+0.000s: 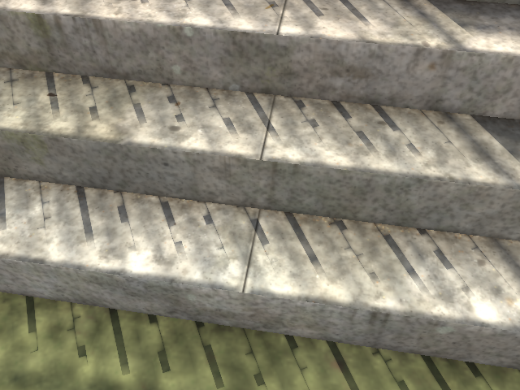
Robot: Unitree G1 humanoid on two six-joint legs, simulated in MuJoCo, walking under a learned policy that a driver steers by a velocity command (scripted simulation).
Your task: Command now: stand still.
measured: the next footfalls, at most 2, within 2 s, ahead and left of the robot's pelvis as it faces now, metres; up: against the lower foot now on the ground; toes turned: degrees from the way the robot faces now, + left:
right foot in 0.74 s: +0.15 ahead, -0.13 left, +0.00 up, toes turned -4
left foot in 1.18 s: +0.40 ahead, +0.02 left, +0.00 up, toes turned +3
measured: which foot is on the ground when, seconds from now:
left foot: down 0.00-0.76, up 0.78-1.00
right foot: down 0.00-0.48, up 0.50-0.72, down 0.74-1.00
